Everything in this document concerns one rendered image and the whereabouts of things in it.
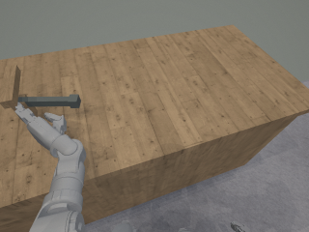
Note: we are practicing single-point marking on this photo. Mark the left robot shin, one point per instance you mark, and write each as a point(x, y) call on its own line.
point(125, 222)

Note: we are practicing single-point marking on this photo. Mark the robot left forearm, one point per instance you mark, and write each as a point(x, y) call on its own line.
point(65, 192)

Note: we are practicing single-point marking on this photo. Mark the left robot upper arm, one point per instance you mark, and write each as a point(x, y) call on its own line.
point(68, 221)

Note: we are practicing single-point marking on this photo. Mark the robot left hand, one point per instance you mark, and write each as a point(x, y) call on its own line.
point(39, 128)

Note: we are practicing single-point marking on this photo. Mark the counter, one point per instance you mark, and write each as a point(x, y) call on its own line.
point(157, 114)

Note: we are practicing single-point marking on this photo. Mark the tap lever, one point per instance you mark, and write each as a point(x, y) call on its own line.
point(73, 101)

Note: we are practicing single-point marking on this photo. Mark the robot right hand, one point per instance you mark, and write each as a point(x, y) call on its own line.
point(239, 227)

